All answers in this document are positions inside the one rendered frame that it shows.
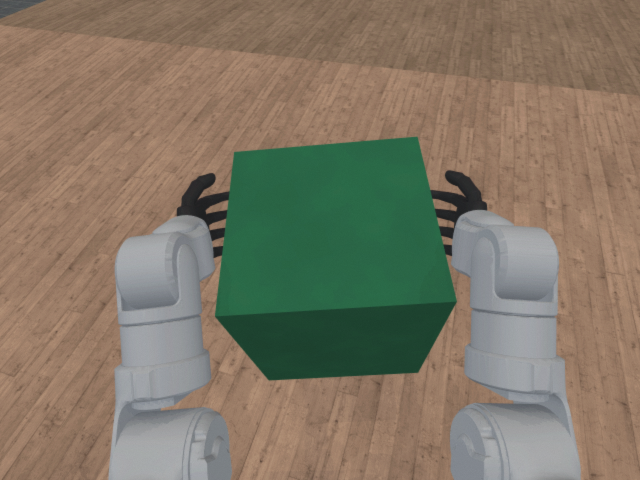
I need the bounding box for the right robot upper arm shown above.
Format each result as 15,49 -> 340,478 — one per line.
450,403 -> 581,480

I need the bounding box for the right robot forearm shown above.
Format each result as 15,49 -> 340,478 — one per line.
451,210 -> 581,478

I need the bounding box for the left robot forearm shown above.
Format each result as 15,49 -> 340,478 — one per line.
109,215 -> 215,480

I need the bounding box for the carton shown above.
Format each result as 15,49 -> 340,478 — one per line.
215,137 -> 457,380

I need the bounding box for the robot left hand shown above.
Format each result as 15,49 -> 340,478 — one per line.
177,173 -> 230,258

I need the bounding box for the robot right hand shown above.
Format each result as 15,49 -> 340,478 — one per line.
430,170 -> 487,256

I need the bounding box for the left robot upper arm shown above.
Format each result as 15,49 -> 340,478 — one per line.
110,407 -> 232,480

